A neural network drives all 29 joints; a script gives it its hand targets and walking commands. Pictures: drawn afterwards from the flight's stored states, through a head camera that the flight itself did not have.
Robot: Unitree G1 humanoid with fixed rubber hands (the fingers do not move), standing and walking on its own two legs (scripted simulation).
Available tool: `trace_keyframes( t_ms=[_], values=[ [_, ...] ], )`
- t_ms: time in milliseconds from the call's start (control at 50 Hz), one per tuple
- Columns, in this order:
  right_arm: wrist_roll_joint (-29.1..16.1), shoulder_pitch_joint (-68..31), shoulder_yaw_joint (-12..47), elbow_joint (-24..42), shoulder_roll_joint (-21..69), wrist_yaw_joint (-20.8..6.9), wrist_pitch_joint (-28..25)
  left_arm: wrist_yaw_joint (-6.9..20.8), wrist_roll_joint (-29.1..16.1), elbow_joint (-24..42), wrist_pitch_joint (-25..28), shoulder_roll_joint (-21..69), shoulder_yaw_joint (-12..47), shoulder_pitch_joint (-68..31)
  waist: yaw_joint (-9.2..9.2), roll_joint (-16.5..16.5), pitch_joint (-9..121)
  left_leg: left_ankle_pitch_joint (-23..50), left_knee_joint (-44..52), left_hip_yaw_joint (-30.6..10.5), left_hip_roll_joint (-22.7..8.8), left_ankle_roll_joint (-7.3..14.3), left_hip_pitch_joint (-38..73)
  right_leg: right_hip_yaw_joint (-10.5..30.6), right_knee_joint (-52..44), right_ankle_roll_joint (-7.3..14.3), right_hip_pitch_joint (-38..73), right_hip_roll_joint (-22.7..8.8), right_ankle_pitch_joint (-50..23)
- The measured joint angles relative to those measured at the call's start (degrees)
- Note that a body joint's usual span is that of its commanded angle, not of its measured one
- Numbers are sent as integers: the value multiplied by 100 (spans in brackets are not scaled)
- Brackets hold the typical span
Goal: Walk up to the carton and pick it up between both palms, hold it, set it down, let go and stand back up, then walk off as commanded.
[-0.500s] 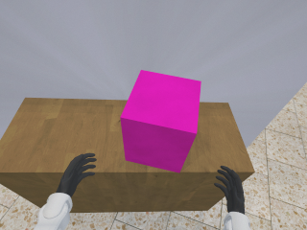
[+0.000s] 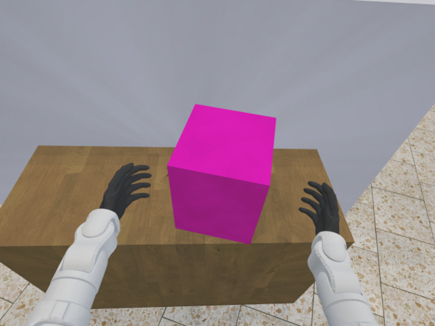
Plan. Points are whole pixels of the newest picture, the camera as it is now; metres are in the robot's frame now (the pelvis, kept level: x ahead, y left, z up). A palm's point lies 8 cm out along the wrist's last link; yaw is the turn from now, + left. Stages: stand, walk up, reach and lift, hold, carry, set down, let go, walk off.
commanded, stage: reach and lift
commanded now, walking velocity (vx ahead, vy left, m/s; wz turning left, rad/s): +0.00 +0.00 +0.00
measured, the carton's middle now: (223, 175) +0.47 -0.01 -0.04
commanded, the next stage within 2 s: none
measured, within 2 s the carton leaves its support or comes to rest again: neither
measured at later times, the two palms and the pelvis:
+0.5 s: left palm (135, 164) +0.40 +0.18 +0.07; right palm (323, 191) +0.35 -0.19 +0.07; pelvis +0.01 -0.01 +0.00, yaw +0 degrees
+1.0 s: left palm (145, 135) +0.46 +0.16 +0.10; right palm (317, 158) +0.41 -0.19 +0.10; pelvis +0.02 +0.00 +0.00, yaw +0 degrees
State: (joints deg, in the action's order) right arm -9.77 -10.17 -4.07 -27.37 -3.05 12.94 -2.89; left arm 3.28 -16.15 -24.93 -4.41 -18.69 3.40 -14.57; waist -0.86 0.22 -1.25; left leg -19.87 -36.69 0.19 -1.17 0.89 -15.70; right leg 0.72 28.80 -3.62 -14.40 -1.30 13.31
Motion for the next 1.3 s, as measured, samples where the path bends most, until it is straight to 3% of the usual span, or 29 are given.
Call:
trace_keyframes(
  t_ms=[400,640,940,1140,1300],
  values=[
    [45,-1164,-149,-396,0,25,438,-10,0,-1237,-89,1,0,-1404,-182,0,-54,92,254,5,0,0,1,0,-164,23,-41,0,-44],
    [45,-1940,-161,-1136,0,28,448,-109,0,-2058,-68,1,-1,-2199,-314,-8,3,49,259,5,0,-1,1,-1,-164,28,-44,0,1],
    [45,-3083,-281,-2398,-1,9,479,-193,0,-3591,266,1,87,-3211,-428,-16,421,50,260,5,0,-6,-316,-1,-164,34,-362,0,3],
    [45,-3598,-282,-3094,-15,-33,259,-208,0,-4301,565,0,133,-3746,-495,-20,593,54,260,5,0,-10,-593,-1,-164,38,-639,0,2],
    [46,-3607,-282,-3646,-16,-110,-302,-208,0,-4844,1067,0,132,-3766,-495,-31,642,91,260,3,0,-26,-906,-1,-164,42,-950,0,-28]
  ],
)
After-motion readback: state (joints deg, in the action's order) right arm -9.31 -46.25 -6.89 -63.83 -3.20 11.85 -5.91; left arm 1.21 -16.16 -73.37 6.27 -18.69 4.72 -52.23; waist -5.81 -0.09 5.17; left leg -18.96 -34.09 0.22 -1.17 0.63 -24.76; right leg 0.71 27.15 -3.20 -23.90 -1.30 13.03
